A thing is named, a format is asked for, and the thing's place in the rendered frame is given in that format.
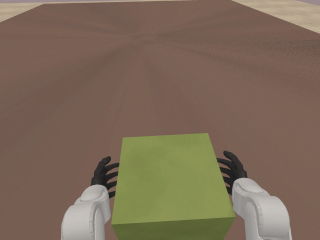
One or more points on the carton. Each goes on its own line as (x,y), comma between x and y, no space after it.
(170,187)

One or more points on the robot left hand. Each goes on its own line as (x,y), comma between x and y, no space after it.
(100,177)

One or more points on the robot right forearm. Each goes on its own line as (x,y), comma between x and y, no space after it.
(265,217)

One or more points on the robot left forearm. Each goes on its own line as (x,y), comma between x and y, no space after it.
(85,220)

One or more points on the robot right hand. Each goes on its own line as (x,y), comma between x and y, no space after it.
(235,172)

